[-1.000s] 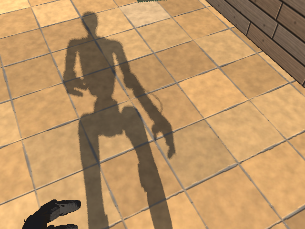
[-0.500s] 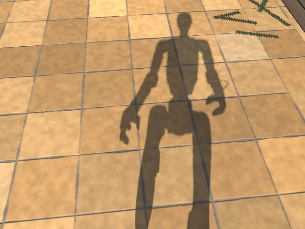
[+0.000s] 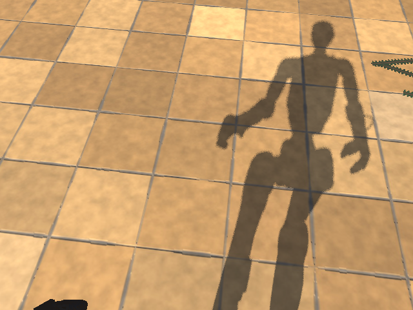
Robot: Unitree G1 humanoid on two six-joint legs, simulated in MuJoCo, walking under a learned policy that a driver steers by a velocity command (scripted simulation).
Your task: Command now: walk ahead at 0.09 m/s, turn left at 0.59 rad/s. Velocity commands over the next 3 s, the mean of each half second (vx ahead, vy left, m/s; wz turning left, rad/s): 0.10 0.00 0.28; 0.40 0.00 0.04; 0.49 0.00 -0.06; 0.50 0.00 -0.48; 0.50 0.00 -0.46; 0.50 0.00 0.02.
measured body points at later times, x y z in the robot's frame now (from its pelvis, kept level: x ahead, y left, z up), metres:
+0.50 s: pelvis +0.06 +0.00 +0.01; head +0.06 +0.02 +0.46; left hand +0.16 +0.29 -0.11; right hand +0.18 -0.25 -0.10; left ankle +0.02 +0.12 -0.73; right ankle +0.09 -0.12 -0.69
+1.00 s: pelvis +0.23 -0.03 +0.02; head +0.25 -0.04 +0.46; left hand +0.23 +0.24 -0.10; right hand +0.42 -0.27 -0.09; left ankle +0.32 +0.15 -0.67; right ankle +0.19 -0.12 -0.73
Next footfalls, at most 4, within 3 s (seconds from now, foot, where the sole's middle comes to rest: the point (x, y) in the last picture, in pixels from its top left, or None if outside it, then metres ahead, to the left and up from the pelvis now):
0.02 right None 0.15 -0.12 -0.77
0.38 left None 0.06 0.13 -0.77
0.74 right None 0.23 -0.12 -0.77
1.24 left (154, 287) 0.53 0.16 -0.77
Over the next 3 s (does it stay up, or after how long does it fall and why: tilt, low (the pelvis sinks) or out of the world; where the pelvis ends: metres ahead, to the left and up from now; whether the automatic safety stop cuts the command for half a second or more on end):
stays up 1.28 -0.19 0.01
